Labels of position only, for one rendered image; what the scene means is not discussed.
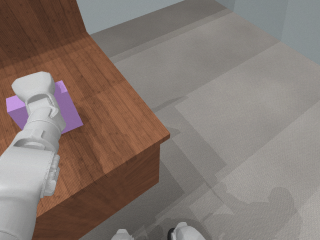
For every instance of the robot left upper arm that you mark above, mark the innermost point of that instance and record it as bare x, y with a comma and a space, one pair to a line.
26, 176

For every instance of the robot left forearm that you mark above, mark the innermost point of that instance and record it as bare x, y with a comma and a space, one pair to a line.
44, 125

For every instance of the left robot hand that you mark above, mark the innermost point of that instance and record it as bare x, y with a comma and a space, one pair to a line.
32, 83

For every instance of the sponge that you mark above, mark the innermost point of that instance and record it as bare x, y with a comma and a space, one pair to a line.
18, 112

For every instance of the right robot thigh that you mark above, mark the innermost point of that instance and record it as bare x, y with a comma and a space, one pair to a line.
186, 233

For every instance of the robot left shin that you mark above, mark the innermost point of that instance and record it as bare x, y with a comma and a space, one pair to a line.
122, 231

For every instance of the table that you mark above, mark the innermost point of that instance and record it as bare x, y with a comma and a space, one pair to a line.
114, 157

